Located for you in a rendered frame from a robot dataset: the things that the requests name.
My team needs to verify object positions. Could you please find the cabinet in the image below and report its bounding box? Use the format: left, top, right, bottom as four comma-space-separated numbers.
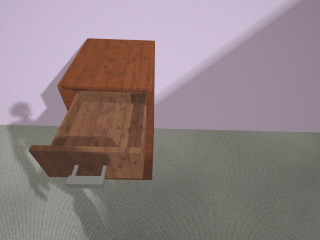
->
57, 38, 155, 180

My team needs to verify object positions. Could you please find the drawer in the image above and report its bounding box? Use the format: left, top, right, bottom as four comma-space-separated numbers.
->
28, 91, 148, 179

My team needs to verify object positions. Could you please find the handle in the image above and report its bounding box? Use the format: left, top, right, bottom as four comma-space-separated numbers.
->
66, 165, 107, 189

